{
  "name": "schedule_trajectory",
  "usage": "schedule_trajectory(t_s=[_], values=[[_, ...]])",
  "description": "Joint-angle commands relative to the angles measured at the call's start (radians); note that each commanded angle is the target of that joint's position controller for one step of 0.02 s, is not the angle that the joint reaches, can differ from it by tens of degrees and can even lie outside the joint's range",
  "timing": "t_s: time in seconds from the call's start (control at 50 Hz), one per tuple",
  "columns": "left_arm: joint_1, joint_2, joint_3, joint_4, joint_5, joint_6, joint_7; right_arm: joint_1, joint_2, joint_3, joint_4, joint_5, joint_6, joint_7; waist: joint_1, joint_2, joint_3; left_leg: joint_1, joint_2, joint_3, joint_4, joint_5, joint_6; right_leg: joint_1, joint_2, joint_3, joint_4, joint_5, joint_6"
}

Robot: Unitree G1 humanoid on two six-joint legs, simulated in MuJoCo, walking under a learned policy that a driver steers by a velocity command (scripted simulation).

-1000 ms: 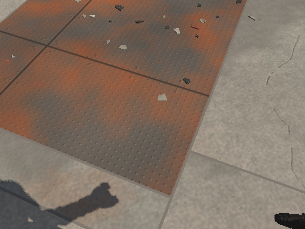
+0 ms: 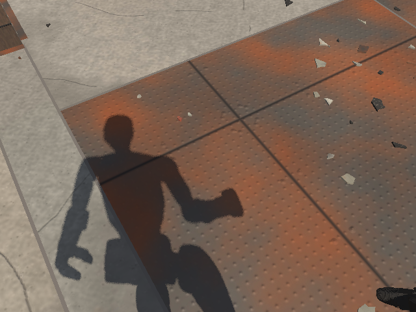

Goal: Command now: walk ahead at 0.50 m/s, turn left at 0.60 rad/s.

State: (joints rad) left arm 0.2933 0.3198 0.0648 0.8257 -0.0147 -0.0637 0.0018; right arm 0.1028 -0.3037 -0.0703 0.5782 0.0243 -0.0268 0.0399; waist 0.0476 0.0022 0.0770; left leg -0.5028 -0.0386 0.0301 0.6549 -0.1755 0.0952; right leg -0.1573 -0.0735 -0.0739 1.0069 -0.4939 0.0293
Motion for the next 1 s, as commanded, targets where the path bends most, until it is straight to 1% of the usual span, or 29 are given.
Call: schedule_trajectory(t_s=[0.02,0.04,0.06,0.08,0.14,0.24,0.3,0.36,0.38,0.4,0.42,0.44,0.46,0.48,0.5,0.52,0.54,0.58,0.62,0.7,0.76,0.84,0.88,0.9,0.92,0.94,0.96,0.98,1.0], values=[[-0.118,0.127,0.008,-0.169,-0.025,-0.078,-0.014,0.275,-0.180,-0.058,-0.001,-0.005,-0.030,-0.008,-0.146,0.082,-0.256,0.735,0.309,-0.627,-0.356,-0.101,0.245,-0.667,0.010,0.160,0.311,0.062,-0.040],[-0.118,0.121,0.008,-0.157,0.000,-0.080,-0.007,0.204,-0.152,-0.048,-0.007,-0.006,-0.032,-0.010,-0.098,0.018,-0.188,0.591,0.268,-0.531,-0.360,0.003,0.214,-0.609,-0.024,0.158,0.222,0.118,-0.035],[-0.102,0.132,0.016,-0.150,0.016,-0.072,-0.004,0.154,-0.126,-0.037,-0.019,-0.015,-0.033,-0.012,-0.060,0.032,-0.159,0.485,0.237,-0.465,-0.377,0.106,0.202,-0.535,-0.045,0.163,0.160,0.155,-0.028],[-0.086,0.133,0.019,-0.146,0.021,-0.060,-0.006,0.128,-0.122,-0.034,-0.028,-0.022,-0.033,-0.016,-0.036,0.049,-0.146,0.418,0.222,-0.444,-0.399,0.153,0.203,-0.488,-0.049,0.162,0.133,0.176,-0.018],[-0.101,0.091,0.009,-0.148,0.033,-0.035,-0.005,0.139,-0.138,-0.038,-0.006,-0.016,-0.040,-0.033,-0.026,0.037,-0.115,0.298,0.192,-0.363,-0.427,0.260,0.210,-0.453,-0.034,0.133,0.009,0.240,0.026],[-0.295,0.040,-0.014,-0.194,0.026,-0.038,-0.015,0.205,-0.160,-0.044,0.037,-0.006,-0.028,-0.055,-0.097,0.066,-0.067,0.224,0.119,-0.292,-0.412,0.133,0.139,-0.376,0.036,0.122,-0.354,0.551,0.047],[-0.355,0.062,-0.008,-0.217,0.010,-0.047,-0.026,0.254,-0.163,-0.046,0.066,0.002,-0.022,-0.056,-0.119,0.078,-0.061,0.258,0.143,-0.356,-0.371,0.061,0.123,-0.331,0.062,0.142,-0.450,0.578,0.034],[-0.330,0.097,0.010,-0.219,0.007,-0.057,-0.032,0.259,-0.152,-0.044,0.079,0.003,-0.014,-0.060,-0.096,0.111,-0.067,0.339,0.173,-0.445,-0.281,0.046,0.102,-0.289,0.068,0.163,-0.501,0.468,0.000],[-0.288,0.104,0.017,-0.210,0.006,-0.061,-0.030,0.249,-0.148,-0.044,0.078,0.002,-0.010,-0.060,-0.072,0.129,-0.074,0.345,0.170,-0.461,-0.246,0.064,0.091,-0.236,0.072,0.152,-0.519,0.429,-0.017],[-0.207,0.117,0.029,-0.189,0.010,-0.064,-0.025,0.241,-0.124,-0.037,0.075,0.000,-0.008,-0.059,-0.030,0.127,-0.107,0.333,0.136,-0.447,-0.176,0.099,0.067,-0.122,0.072,0.134,-0.557,0.428,-0.042],[-0.086,0.155,0.044,-0.177,0.027,-0.069,-0.018,0.240,-0.070,-0.017,0.063,-0.008,-0.010,-0.055,0.027,0.078,-0.216,0.262,0.082,-0.391,0.028,0.072,0.031,0.095,-0.030,0.217,-0.540,0.411,-0.096],[0.041,0.237,0.064,-0.162,0.043,-0.063,-0.011,0.355,-0.004,0.004,0.048,-0.001,-0.016,-0.055,0.015,-0.150,-0.378,-0.027,-0.049,-0.251,0.370,-0.237,-0.048,0.463,-0.265,0.555,-0.563,0.300,-0.230],[0.091,0.223,0.066,-0.131,0.019,-0.050,-0.022,0.390,-0.051,0.004,0.034,0.019,-0.023,-0.057,0.009,-0.337,-0.407,-0.254,-0.032,-0.209,0.580,-0.434,-0.072,0.533,-0.376,0.906,-0.685,-0.018,-0.303],[0.039,0.134,0.044,-0.150,0.010,-0.046,-0.019,0.305,-0.142,-0.020,0.047,0.022,-0.019,-0.059,0.035,-0.189,-0.263,-0.315,0.027,-0.225,0.661,-0.345,-0.081,0.415,-0.333,0.812,-0.726,-0.144,-0.261],[-0.012,0.101,0.032,-0.157,0.016,-0.038,-0.014,0.216,-0.163,-0.027,0.032,0.010,-0.011,-0.060,0.035,-0.117,-0.164,-0.308,0.059,-0.182,0.663,-0.267,-0.084,0.287,-0.293,0.652,-0.731,-0.045,-0.221],[-0.055,0.078,0.022,-0.155,0.023,-0.033,-0.012,0.177,-0.150,-0.028,0.023,-0.003,-0.008,-0.057,0.015,-0.081,-0.100,-0.273,0.088,-0.171,0.622,-0.211,-0.086,0.170,-0.246,0.529,-0.751,0.087,-0.207],[-0.079,0.059,0.015,-0.148,0.028,-0.033,-0.009,0.170,-0.130,-0.030,0.019,-0.004,-0.004,-0.052,-0.010,-0.101,-0.069,-0.235,0.116,-0.171,0.578,-0.173,-0.085,0.098,-0.212,0.442,-0.773,0.175,-0.198],[-0.089,0.050,0.015,-0.134,0.025,-0.041,-0.007,0.186,-0.084,-0.024,0.023,0.006,0.006,-0.045,-0.029,-0.128,-0.057,-0.178,0.138,-0.145,0.530,-0.141,-0.085,0.032,-0.177,0.316,-0.817,0.282,-0.193],[-0.075,0.074,0.024,-0.114,0.021,-0.050,-0.007,0.157,-0.059,-0.017,0.007,0.001,0.011,-0.044,-0.030,-0.103,-0.047,-0.206,0.148,-0.138,0.474,-0.096,-0.094,0.031,-0.188,0.244,-0.845,0.378,-0.214],[-0.065,0.111,0.036,-0.087,0.021,-0.045,-0.004,0.090,-0.043,-0.009,-0.007,-0.002,0.005,-0.029,-0.016,-0.072,-0.045,-0.224,0.153,-0.118,0.287,0.082,-0.103,0.084,-0.183,0.100,-0.859,0.523,-0.212],[-0.038,0.132,0.039,-0.067,0.014,-0.033,0.001,-0.013,-0.025,0.001,-0.029,-0.002,-0.006,-0.008,0.023,-0.062,-0.017,-0.176,0.137,-0.059,0.121,0.195,-0.092,0.100,-0.169,0.002,-0.859,0.551,-0.186],[0.008,0.169,0.050,-0.037,-0.006,-0.012,0.001,-0.096,-0.032,0.000,-0.069,0.003,-0.005,0.015,0.035,-0.063,0.014,-0.151,0.115,-0.008,0.000,0.136,-0.053,0.198,-0.206,-0.055,-0.826,0.641,-0.163],[0.003,0.200,0.059,-0.036,-0.017,0.001,0.006,-0.066,-0.065,-0.016,-0.074,-0.004,-0.001,0.018,-0.005,-0.090,-0.025,-0.058,0.060,0.043,-0.025,0.031,-0.013,0.244,-0.210,-0.095,-0.713,0.956,-0.144],[0.009,0.212,0.063,-0.033,-0.023,0.008,0.009,-0.003,-0.089,-0.030,-0.063,-0.009,0.003,0.016,-0.049,-0.100,-0.073,0.051,0.020,0.065,-0.037,-0.015,0.012,0.242,-0.206,-0.110,-0.600,1.116,-0.136],[0.000,0.205,0.057,-0.032,-0.026,0.013,0.012,0.146,-0.128,-0.056,-0.024,-0.008,0.005,0.009,-0.139,-0.080,-0.151,0.269,-0.020,0.074,-0.103,0.038,0.048,0.178,-0.182,-0.138,-0.415,1.162,-0.114],[0.013,0.164,0.038,-0.038,-0.006,0.009,0.015,0.325,-0.188,-0.086,0.026,-0.003,0.013,-0.010,-0.220,-0.015,-0.241,0.582,0.028,-0.039,-0.117,0.068,0.090,-0.040,-0.147,-0.140,-0.152,0.941,-0.078],[0.122,0.013,-0.016,-0.094,0.038,-0.011,-0.003,0.314,-0.310,-0.098,0.030,0.004,0.006,-0.022,-0.095,0.274,-0.338,0.927,0.324,-0.583,-0.164,-0.045,0.266,-0.494,0.027,-0.098,0.227,-0.014,-0.015],[0.051,0.083,-0.008,-0.083,0.003,-0.044,-0.015,0.358,-0.228,-0.072,0.009,0.001,-0.008,-0.018,-0.167,0.170,-0.495,0.948,0.404,-0.838,-0.326,-0.196,0.317,-0.578,0.064,0.126,0.360,-0.101,-0.020],[-0.066,0.144,0.012,-0.116,-0.040,-0.058,-0.020,0.318,-0.182,-0.055,0.026,-0.012,-0.022,-0.012,-0.183,0.112,-0.334,0.845,0.369,-0.678,-0.349,-0.133,0.257,-0.658,0.020,0.137,0.366,-0.013,-0.036]])
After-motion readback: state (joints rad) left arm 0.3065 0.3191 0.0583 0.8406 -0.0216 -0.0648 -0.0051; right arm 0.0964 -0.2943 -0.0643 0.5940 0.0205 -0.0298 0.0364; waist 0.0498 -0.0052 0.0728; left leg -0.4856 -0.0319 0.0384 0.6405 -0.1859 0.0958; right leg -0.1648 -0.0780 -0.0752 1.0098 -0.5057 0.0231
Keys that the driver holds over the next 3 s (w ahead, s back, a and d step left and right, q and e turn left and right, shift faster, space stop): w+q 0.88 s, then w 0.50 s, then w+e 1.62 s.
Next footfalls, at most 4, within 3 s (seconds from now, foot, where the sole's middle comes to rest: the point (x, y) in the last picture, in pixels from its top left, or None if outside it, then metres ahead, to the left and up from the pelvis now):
0.42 right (256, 309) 0.43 -0.10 -0.75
0.94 left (142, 257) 0.58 0.26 -0.75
1.46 right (154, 160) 0.96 0.27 -0.75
1.96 left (78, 133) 1.08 0.59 -0.75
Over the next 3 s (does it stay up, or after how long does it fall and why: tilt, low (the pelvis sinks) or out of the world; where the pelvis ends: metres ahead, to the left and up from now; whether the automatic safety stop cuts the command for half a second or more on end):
stays up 1.55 0.50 0.01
